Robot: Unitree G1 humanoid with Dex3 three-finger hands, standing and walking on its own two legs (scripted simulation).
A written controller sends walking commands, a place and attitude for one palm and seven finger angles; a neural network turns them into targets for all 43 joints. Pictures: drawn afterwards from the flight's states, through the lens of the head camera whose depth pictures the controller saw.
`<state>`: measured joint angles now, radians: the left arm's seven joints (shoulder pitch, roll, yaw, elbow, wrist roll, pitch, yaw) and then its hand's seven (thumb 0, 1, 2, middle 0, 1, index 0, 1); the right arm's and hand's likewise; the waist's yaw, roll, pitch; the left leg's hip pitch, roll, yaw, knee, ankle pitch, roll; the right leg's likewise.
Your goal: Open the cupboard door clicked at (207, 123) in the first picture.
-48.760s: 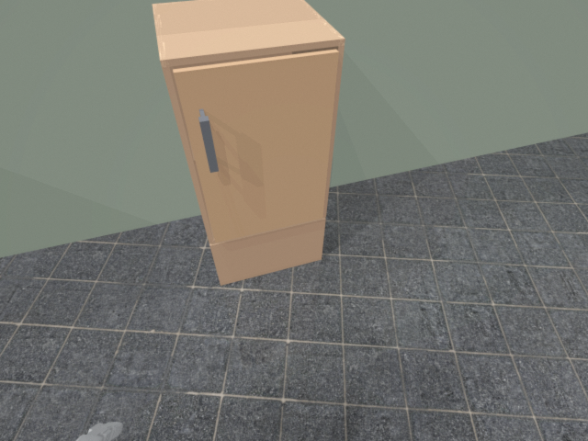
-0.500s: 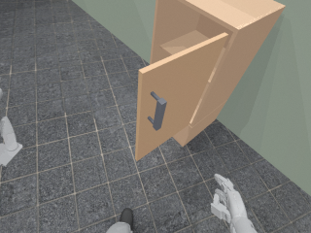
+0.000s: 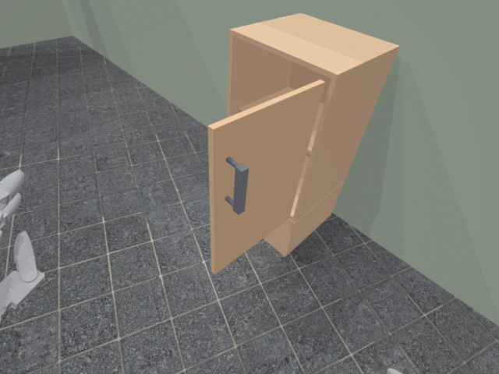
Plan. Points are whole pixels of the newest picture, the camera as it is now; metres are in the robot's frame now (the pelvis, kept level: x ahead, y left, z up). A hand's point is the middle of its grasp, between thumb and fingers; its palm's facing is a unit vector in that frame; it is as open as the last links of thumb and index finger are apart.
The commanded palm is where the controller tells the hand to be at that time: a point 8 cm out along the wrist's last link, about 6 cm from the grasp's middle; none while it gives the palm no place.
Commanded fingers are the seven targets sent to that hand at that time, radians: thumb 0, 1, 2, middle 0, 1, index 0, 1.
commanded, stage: stop stepping back and stand still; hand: left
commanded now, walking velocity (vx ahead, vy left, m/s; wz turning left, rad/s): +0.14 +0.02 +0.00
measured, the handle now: (234, 185) +0.56 +0.07 -0.05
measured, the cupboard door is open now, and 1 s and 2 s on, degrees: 88 88 88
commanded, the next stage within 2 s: let the arm hang, fingers relaxed in 0.34 s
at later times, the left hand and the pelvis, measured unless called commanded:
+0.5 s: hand (28, 303) +0.18 +0.29 +0.10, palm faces +0.35 -0.79 -0.49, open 7.4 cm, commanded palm none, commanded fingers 0.00 0.90 0.90 -0.20 -0.30 -0.20 -0.30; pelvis -0.03 +0.02 +0.00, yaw +2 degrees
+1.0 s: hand out of the picture -0.09 +0.21 -0.16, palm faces +0.09 -0.96 -0.28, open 7.3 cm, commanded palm none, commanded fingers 0.00 0.90 0.90 -0.20 -0.30 -0.20 -0.30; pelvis -0.07 +0.00 +0.01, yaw +5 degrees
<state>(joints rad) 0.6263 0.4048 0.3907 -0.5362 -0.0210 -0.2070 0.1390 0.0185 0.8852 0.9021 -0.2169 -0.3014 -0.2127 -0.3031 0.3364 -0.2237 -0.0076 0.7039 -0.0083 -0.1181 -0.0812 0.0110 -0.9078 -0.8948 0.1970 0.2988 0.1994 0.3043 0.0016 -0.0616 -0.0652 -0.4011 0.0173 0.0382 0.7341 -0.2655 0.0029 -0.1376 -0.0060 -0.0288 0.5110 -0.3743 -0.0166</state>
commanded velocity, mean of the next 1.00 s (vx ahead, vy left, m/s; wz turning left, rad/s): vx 0.00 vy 0.00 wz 0.00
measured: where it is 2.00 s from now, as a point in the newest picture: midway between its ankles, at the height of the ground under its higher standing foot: outside the picture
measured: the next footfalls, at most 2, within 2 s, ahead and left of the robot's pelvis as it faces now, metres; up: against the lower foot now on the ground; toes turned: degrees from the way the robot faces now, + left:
left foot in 0.04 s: +0.04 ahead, +0.12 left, +0.00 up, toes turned +2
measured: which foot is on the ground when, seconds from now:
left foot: up 0.00-0.02, down 0.04-1.00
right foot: down 0.00-1.00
